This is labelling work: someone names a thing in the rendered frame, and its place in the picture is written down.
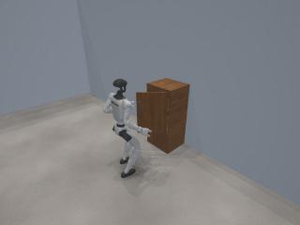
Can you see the robot right thigh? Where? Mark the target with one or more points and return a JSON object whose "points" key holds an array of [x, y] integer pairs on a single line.
{"points": [[130, 137]]}

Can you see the right robot upper arm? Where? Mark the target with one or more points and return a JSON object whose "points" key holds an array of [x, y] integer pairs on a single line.
{"points": [[127, 107]]}

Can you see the right robot hand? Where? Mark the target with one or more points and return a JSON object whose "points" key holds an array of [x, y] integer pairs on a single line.
{"points": [[145, 131]]}

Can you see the robot torso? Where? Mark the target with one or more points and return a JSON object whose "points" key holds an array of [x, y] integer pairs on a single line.
{"points": [[118, 115]]}

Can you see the left robot upper arm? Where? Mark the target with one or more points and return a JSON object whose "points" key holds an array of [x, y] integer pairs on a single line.
{"points": [[108, 103]]}

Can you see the robot right forearm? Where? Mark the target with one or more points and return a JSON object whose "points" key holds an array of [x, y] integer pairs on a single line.
{"points": [[133, 126]]}

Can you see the cupboard door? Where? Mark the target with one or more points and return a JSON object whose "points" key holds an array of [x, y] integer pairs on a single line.
{"points": [[154, 111]]}

